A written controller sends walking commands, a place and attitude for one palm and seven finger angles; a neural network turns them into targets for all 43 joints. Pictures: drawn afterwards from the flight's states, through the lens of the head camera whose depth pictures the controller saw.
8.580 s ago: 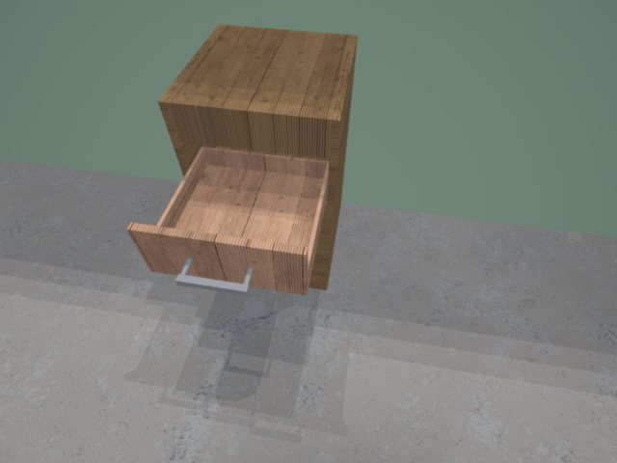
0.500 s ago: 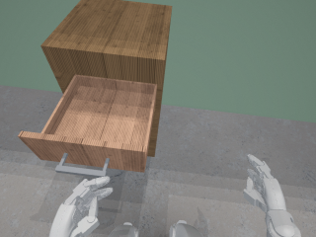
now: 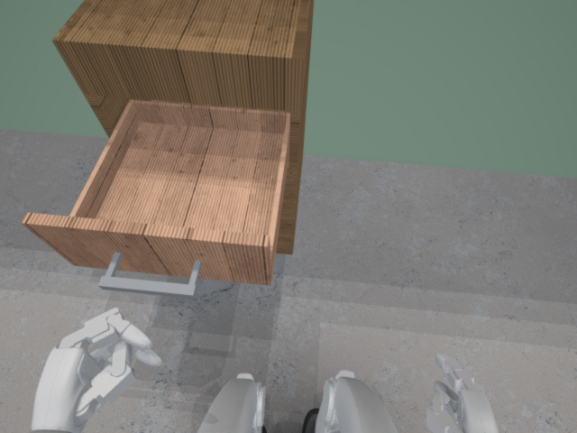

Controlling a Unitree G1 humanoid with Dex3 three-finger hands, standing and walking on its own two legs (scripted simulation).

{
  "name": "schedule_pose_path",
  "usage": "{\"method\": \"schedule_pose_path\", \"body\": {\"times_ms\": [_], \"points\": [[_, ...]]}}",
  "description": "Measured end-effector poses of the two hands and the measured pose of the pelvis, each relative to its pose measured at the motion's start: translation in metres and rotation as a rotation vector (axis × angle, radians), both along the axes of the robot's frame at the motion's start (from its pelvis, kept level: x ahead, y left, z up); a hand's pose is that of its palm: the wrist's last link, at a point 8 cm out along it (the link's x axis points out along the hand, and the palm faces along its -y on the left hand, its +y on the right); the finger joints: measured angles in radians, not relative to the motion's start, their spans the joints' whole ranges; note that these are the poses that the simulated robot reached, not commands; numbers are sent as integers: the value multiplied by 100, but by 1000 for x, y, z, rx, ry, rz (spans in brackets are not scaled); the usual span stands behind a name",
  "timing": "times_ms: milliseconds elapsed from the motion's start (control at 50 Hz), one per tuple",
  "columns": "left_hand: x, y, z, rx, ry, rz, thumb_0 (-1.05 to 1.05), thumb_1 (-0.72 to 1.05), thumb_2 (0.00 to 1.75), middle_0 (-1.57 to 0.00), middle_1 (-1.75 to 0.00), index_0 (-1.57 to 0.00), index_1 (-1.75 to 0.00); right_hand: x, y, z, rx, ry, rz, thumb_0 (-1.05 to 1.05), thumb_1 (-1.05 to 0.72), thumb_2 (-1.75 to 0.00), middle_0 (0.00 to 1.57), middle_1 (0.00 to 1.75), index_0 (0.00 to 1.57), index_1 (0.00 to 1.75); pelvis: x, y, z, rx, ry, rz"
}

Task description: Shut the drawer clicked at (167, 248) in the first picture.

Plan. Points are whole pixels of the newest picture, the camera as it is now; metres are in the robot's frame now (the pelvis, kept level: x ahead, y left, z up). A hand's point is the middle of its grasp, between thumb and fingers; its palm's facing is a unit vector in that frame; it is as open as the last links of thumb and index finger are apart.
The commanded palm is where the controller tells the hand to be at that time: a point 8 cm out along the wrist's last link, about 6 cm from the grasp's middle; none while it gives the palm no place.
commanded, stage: raise the hand and make a fist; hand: left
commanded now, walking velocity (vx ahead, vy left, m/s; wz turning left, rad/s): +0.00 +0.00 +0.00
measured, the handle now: (152, 275) +0.36 +0.25 -0.10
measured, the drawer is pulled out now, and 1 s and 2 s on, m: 0.30 0.30 0.30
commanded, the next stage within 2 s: bring the fist close to the handle in 0.96 s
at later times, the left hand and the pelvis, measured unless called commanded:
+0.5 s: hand (119, 394) +0.17 +0.21 +0.00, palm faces -0.07 -1.00 -0.01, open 3.2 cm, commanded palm +0.14 +0.27 +0.01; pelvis +0.01 +0.03 -0.02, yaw +0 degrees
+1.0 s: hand (123, 394) +0.17 +0.21 +0.01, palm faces -0.04 -1.00 -0.03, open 3.3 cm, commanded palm +0.14 +0.26 +0.00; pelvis +0.00 +0.05 -0.03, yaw -1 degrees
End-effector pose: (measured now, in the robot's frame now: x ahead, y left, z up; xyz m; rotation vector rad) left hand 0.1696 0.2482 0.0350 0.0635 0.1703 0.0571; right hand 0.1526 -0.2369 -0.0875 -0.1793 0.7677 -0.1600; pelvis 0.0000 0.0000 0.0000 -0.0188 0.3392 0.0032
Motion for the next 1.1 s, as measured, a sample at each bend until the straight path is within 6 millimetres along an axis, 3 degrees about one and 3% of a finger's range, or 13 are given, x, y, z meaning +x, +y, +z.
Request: {"method": "schedule_pose_path", "body": {"times_ms": [80, 160, 300, 420, 640, 880, 1100], "points": [[-11, 3, -8, 17, -19, -48, 1, 90, 90, -104, -122, -105, -122, 15, -11, 5, -59, -49, 22, 2, -90, -90, 20, 30, 20, 29, -1, 4, -6, -11, 14, 12], [-11, -3, -24, -21, -8, -133, 1, 90, 90, -113, -130, -113, -131, 36, -11, 11, -93, -125, 43, 1, -90, -90, 20, 30, 20, 29, -2, 7, -15, -19, 26, 10], [-1, 9, -19, -34, -58, -88, 2, 90, 90, -127, -145, -127, -146, 64, 17, 19, -60, -194, 77, 1, -90, -90, 20, 30, 20, 29, 1, 13, -17, -31, 24, 11], [-7, 15, -19, -42, -4, -101, 1, 90, 90, -135, -154, -135, -155, 76, 45, 22, -9, -204, 115, 1, -90, -90, 20, 30, 21, 29, 5, 22, -13, -42, 27, 17], [-17, 27, -30, -55, -8, -88, 1, 90, 90, -139, -159, -140, -160, 75, 60, 7, -34, -165, 167, 1, -90, -90, 20, 30, 21, 30, 5, 37, -25, -59, 53, 19], [-13, 13, -26, -62, 2, -140, 1, 90, 90, -140, -160, -140, -160, 61, 62, -2, -19, -130, 129, 1, -90, -90, 20, 30, 21, 30, 0, 47, -30, -54, 63, 7], [-12, 5, -27, -36, -12, -118, 1, 90, 90, -140, -160, -140, -160, 64, 59, -6, -20, -127, 141, 1, -90, -90, 20, 30, 21, 30, 2, 41, -34, -49, 72, 11]]}}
